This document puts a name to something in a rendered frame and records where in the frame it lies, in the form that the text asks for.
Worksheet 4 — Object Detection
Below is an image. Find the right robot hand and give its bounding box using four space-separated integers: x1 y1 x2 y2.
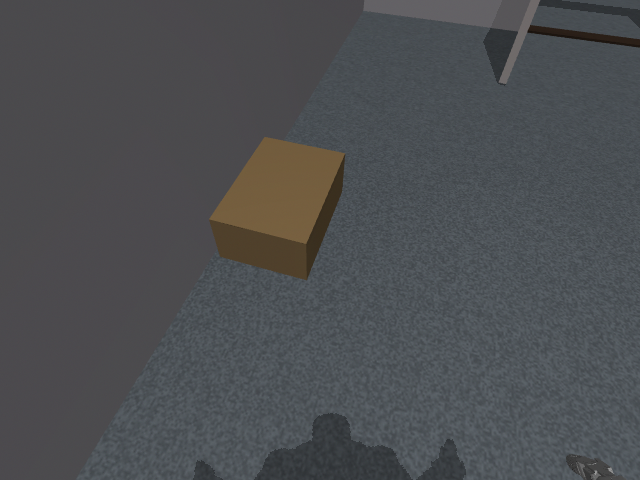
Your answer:
566 454 626 480

